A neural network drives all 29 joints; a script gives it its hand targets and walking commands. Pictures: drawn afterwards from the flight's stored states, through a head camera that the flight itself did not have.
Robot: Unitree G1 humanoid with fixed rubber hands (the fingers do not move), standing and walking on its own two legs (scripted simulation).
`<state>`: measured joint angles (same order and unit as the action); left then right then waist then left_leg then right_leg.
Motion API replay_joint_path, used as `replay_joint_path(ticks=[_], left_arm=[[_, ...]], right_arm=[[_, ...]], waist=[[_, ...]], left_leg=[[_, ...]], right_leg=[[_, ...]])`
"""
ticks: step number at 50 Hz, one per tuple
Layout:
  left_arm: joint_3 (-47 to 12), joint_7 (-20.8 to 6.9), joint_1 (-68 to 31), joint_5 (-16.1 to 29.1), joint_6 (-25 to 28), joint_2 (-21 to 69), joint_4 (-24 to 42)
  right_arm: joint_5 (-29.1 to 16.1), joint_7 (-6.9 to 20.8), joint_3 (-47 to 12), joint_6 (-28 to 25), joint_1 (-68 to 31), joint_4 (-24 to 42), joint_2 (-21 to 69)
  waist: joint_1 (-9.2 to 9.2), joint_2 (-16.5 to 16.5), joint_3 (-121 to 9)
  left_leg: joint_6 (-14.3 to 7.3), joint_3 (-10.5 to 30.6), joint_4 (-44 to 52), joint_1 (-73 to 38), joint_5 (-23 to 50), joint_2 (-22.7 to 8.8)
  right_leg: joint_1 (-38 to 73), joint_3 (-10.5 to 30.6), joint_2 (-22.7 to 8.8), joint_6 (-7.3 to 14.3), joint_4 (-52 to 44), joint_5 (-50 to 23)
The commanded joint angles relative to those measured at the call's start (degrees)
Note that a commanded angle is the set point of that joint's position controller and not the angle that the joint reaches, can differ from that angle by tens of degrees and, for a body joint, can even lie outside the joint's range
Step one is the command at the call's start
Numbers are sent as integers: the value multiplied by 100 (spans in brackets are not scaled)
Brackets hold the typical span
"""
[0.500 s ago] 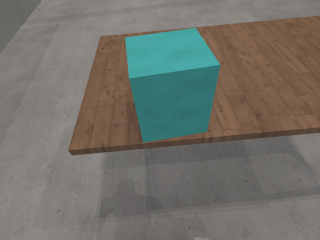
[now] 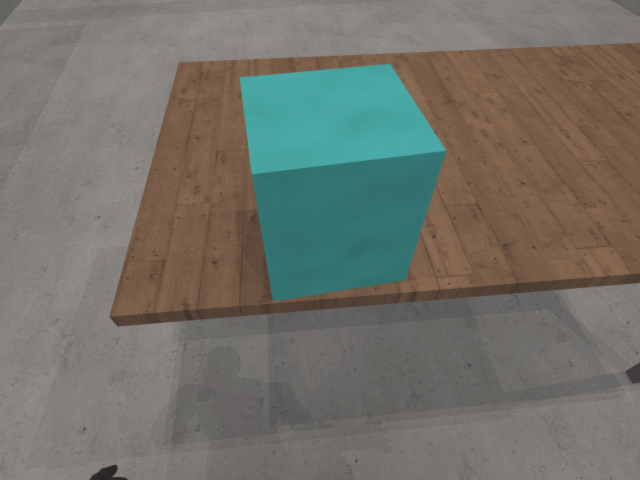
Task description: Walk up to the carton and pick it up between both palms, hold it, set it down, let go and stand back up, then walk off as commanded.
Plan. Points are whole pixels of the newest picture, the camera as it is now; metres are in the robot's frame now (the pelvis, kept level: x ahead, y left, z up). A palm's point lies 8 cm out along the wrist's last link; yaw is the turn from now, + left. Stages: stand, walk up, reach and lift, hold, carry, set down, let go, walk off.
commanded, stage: walk up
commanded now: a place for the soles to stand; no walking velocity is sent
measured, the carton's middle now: (329, 187) +0.50 -0.01 +0.08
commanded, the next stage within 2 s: none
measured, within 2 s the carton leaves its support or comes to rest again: neither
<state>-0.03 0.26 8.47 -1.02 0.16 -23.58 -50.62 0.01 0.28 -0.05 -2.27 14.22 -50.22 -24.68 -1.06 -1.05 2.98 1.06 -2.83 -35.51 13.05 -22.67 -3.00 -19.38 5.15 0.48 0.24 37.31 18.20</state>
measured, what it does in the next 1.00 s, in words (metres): steps to the right: right foot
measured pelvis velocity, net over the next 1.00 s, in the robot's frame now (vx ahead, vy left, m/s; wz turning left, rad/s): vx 0.04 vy -0.12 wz -0.05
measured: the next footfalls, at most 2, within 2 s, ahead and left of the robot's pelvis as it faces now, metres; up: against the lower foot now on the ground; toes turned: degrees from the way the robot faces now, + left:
right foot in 0.74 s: +0.12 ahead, -0.21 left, +0.00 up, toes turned +2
left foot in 1.32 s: +0.11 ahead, +0.08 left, +0.00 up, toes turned -5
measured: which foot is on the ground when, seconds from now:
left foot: down 0.00-0.74, up 0.76-1.00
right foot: down 0.00-0.48, up 0.50-0.72, down 0.74-1.00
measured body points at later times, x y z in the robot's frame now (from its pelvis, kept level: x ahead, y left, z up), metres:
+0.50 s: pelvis -0.01 -0.01 +0.00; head +0.00 -0.01 +0.45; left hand +0.10 +0.30 -0.11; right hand +0.07 -0.34 -0.10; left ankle -0.04 +0.13 -0.72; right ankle +0.01 -0.14 -0.72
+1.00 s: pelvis +0.04 -0.12 +0.00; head +0.06 -0.14 +0.45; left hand +0.09 +0.21 -0.10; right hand +0.08 -0.45 -0.13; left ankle +0.08 +0.06 -0.66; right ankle +0.08 -0.21 -0.72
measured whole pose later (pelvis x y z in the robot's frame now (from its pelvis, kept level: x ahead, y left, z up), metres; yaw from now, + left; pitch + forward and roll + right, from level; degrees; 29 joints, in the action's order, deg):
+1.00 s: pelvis +0.04 -0.12 +0.00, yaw -3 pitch -3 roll +4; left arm 0.4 0.2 19.1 -0.6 2.7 -23.4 -50.6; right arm 0.0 0.3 -0.1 1.0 16.5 -50.2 -25.9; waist 0.2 -0.6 5.7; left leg 0.3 2.5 -61.0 28.3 -25.0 -0.1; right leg -18.6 5.2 1.0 1.4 39.2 17.1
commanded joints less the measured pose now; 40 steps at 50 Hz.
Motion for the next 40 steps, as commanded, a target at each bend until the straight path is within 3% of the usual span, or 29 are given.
replay_joint_path(ticks=[1,4,6,8,10,11,12,13,15,16,17,19,21,22,23,24,25,26,27,28,30,32,34,35,36,37,38,39,40], left_arm=[[385,-4,135,16,106,-1014,127],[487,26,241,4,202,-1229,127],[481,38,136,31,183,-1326,108],[475,13,-118,69,133,-1234,332],[451,13,-186,10,110,-1175,280],[398,-11,-224,73,98,-1087,314],[437,-15,-103,74,101,-1030,243],[389,-28,-17,62,108,-968,296],[444,-13,118,20,147,-1047,225],[475,-20,174,8,165,-1066,234],[501,-19,302,-33,212,-1227,190],[514,-21,283,-11,196,-1272,215],[507,9,191,52,165,-1272,288],[622,-182,63,-76,103,-1399,584],[566,-261,-576,-100,54,-1211,785],[567,-270,-817,-128,13,-971,916],[550,-254,-742,-201,10,-1253,887],[606,-261,-621,-200,43,-1281,821],[627,-341,-579,-186,74,-1261,776],[628,-391,-375,-185,111,-1259,742],[702,-494,-401,-122,104,-1198,762],[674,-522,-220,-39,106,-1092,698],[638,-457,464,0,195,-920,504],[731,-352,1256,74,252,-1215,140],[880,-220,2202,37,258,-1535,-32],[999,-119,2389,-23,306,-2126,-71],[936,-86,1986,-4,335,-2095,119],[921,-76,1601,67,299,-2128,159],[901,-60,1003,75,319,-1970,215]], right_arm=[[63,-107,511,-69,-325,327,-1328],[42,-121,418,-56,-241,315,-958],[57,-120,380,-87,-192,289,-927],[61,-104,423,-101,92,237,-1125],[79,-77,480,-110,-43,202,-1255],[152,-100,499,-118,54,177,-1285],[112,-85,493,-111,-181,226,-1339],[153,-117,525,-106,-177,259,-1366],[110,-121,525,-59,-304,288,-1372],[144,-94,534,-33,-280,254,-1321],[54,-88,457,-43,-355,315,-1161],[59,-111,407,-59,-190,254,-983],[50,-100,409,-90,-134,272,-1004],[-2,-83,574,-255,661,150,-1286],[70,-118,755,-328,1297,-41,-1719],[79,-159,866,-369,1542,-127,-1993],[1,-177,932,-360,1293,12,-2121],[62,-180,883,-346,1019,97,-1999],[116,-192,865,-373,856,202,-1932],[107,-181,837,-385,843,77,-1924],[136,-135,767,-421,739,246,-1892],[136,-75,753,-351,513,388,-1810],[145,-36,670,-265,79,513,-1695],[86,-11,562,-191,34,552,-1416],[12,-23,468,-136,45,620,-1109],[-71,-46,331,-138,222,764,-633],[-71,-109,321,-90,337,805,-705],[-29,-111,428,-46,370,695,-1025],[-8,-89,433,-1,463,590,-1116]], waist=[[82,548,-509],[90,-391,-875],[44,-166,-797],[-125,-234,-923],[-99,-66,-589],[-77,254,-451],[27,559,-454],[53,423,-538],[84,324,-571],[117,471,-779],[136,152,-778],[68,-517,-610],[30,-209,-532],[-259,-414,-869],[-613,326,-478],[-746,926,-70],[-674,454,282],[-482,116,361],[-364,297,565],[-260,97,531],[-195,779,635],[-118,1320,699],[255,1411,392],[621,757,68],[1045,-301,-607],[901,-1744,-921],[674,-1142,-737],[505,-746,-511],[225,-547,-132]], left_leg=[[-683,531,593,-223,1393,-806],[-369,142,7,113,1408,-178],[-349,119,123,24,1024,-33],[-474,269,409,-399,1225,-203],[-629,578,703,-460,901,-675],[-671,766,862,-533,1208,-742],[-810,972,874,-562,1563,-1000],[-920,964,809,-781,2034,-1083],[-833,708,571,-550,1697,-971],[-628,354,388,-502,1523,-694],[-412,114,72,-90,1669,-382],[-309,9,62,117,782,-55],[-392,157,387,-112,802,-97],[-667,695,582,-861,15,-398],[-951,1749,1372,-1712,-736,-1056],[-1392,2822,2167,-2148,-1007,-2178],[-1563,3115,2246,-2036,-760,-2576],[-1652,2984,2226,-1708,-726,-2531],[-1581,2534,2089,-1623,-190,-2280],[-1497,2215,1946,-1636,590,-2092],[-1356,1386,1904,-966,1589,-1789],[-1037,664,1664,-225,1600,-1372],[-764,-112,770,447,2160,-800],[-538,-355,-544,723,2335,-512],[-411,-432,-2293,1109,1714,-231],[-244,146,-3162,2296,-1028,454],[-270,605,-3263,2637,-1365,464],[-364,981,-3314,2293,-1014,248],[-346,883,-3279,2195,-720,-10]], right_leg=[[451,-125,-203,368,-255,-1064],[1061,840,-755,767,-430,-2290],[886,1155,-914,930,-413,-2662],[512,627,-603,694,-157,-2223],[125,265,-291,430,11,-1399],[-114,124,-269,370,169,-1478],[-64,-38,-138,317,201,-892],[-108,-210,-114,268,-35,-538],[218,-169,-66,358,-463,-376],[471,28,-130,448,-636,-820],[755,534,-464,633,-466,-1756],[715,960,-780,884,-496,-2123],[511,1061,-818,877,-421,-2129],[-222,755,-505,834,60,-652],[-1789,251,-115,540,969,436],[-2941,-89,77,295,1795,1356],[-3303,89,-223,136,2003,1212],[-3031,106,-319,86,1976,1023],[-2835,-10,-425,42,1810,914],[-2335,-12,-474,2,1420,1015],[-1730,-399,-398,13,1227,990],[-747,-734,-319,8,853,517],[774,-1264,92,11,-297,-338],[1715,-1122,171,71,-662,-774],[2584,-133,-177,401,-989,-879],[3125,2222,-1399,771,-1286,-1422],[2713,3253,-1977,1174,-1761,-1514],[1953,3187,-2029,1273,-1837,-1082],[1330,2655,-1797,1186,-1767,-1105]])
